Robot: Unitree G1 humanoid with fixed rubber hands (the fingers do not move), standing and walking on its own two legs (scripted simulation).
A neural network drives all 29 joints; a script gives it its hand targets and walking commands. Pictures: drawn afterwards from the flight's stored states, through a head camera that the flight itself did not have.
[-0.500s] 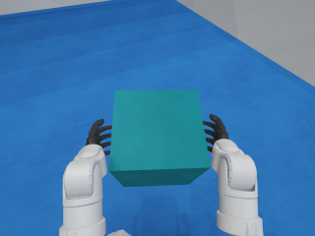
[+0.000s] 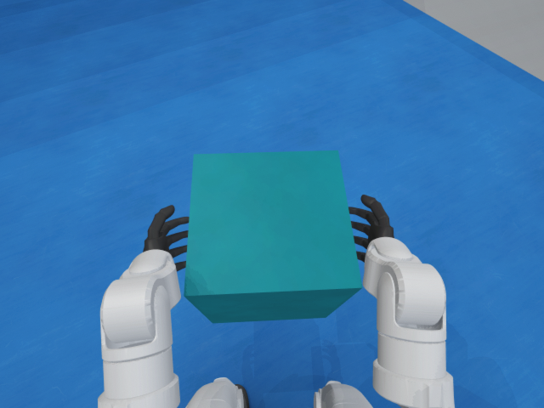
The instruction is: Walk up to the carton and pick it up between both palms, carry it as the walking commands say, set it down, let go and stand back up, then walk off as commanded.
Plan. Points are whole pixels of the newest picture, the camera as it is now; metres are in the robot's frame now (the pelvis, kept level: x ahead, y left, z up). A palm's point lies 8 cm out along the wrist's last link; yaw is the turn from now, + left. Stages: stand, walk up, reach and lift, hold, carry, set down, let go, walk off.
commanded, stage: carry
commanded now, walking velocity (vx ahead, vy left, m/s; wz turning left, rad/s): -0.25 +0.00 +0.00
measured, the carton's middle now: (268, 246) +0.35 +0.02 -0.02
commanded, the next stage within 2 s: none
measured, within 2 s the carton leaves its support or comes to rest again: neither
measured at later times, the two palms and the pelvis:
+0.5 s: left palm out of the picture +0.05 +0.21 +0.06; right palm out of the picture +0.08 -0.07 +0.09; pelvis -0.21 +0.05 +0.01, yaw +3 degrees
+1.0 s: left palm out of the picture -0.19 +0.16 +0.07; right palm out of the picture -0.19 -0.13 +0.08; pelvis -0.46 +0.03 +0.01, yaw -1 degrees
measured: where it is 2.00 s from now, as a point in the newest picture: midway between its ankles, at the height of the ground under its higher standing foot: outside the picture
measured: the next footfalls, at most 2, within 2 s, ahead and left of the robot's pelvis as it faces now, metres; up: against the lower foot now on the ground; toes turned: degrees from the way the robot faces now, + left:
right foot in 0.04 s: +0.02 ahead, -0.12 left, +0.00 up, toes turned -4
left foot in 0.40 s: -0.19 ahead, +0.14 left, +0.00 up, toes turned +7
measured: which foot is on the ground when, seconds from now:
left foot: down 0.00-0.06, up 0.08-0.38, down 0.40-0.90, up 0.92-1.00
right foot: up 0.00-0.02, down 0.04-0.40, up 0.42-0.86, down 0.88-1.00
